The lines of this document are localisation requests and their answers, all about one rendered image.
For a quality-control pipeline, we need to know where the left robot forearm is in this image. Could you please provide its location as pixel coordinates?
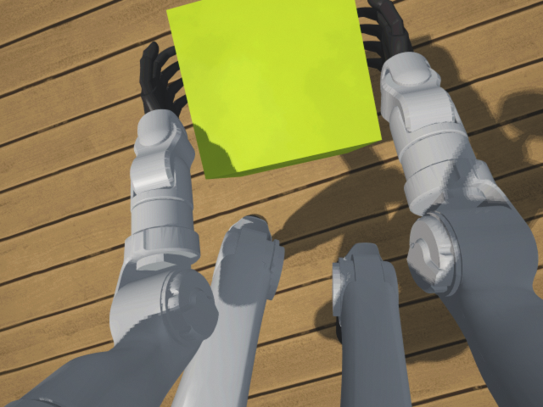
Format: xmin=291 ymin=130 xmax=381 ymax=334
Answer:
xmin=109 ymin=109 xmax=200 ymax=314

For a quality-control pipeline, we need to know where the right robot thigh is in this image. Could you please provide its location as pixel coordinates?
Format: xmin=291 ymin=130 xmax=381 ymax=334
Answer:
xmin=333 ymin=254 xmax=412 ymax=407

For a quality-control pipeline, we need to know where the carton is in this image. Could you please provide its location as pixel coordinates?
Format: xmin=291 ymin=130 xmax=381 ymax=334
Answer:
xmin=166 ymin=0 xmax=382 ymax=180

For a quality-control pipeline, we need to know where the robot right upper arm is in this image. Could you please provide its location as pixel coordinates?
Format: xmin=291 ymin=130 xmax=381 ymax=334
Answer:
xmin=407 ymin=206 xmax=543 ymax=407

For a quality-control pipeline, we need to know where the right robot forearm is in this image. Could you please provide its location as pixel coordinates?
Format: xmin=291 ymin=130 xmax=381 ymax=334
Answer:
xmin=380 ymin=52 xmax=539 ymax=274

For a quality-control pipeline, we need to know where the robot right hand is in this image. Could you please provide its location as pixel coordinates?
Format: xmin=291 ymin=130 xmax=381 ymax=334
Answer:
xmin=356 ymin=0 xmax=414 ymax=72

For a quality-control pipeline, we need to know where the robot left upper arm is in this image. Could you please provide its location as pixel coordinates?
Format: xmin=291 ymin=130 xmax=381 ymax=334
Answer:
xmin=4 ymin=267 xmax=219 ymax=407

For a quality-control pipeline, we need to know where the left robot thigh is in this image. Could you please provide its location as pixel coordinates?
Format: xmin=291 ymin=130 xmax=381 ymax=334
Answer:
xmin=171 ymin=227 xmax=285 ymax=407

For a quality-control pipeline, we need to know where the robot thigh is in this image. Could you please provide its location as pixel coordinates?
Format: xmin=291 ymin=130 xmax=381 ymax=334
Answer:
xmin=333 ymin=254 xmax=412 ymax=407
xmin=171 ymin=227 xmax=285 ymax=407

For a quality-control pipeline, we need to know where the robot left hand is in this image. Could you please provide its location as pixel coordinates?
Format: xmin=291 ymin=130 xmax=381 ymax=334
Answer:
xmin=139 ymin=42 xmax=188 ymax=119

